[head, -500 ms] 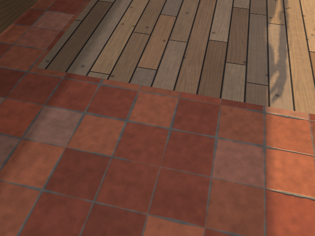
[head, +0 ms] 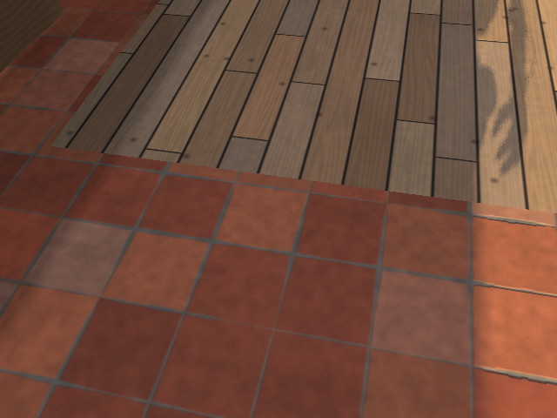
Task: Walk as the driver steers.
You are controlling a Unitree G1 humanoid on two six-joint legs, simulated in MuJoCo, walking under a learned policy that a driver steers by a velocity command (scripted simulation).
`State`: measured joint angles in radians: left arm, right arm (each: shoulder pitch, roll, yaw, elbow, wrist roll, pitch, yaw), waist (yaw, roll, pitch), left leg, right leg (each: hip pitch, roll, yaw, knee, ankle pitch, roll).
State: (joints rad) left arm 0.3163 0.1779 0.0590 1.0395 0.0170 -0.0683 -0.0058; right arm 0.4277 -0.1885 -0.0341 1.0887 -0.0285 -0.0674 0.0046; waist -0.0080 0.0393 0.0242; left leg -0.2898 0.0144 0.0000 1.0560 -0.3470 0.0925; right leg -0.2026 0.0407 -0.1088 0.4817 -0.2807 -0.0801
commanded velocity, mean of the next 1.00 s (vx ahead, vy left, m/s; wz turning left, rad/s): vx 0.29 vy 0.00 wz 0.00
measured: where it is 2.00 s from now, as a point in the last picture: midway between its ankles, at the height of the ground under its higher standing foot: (323, 338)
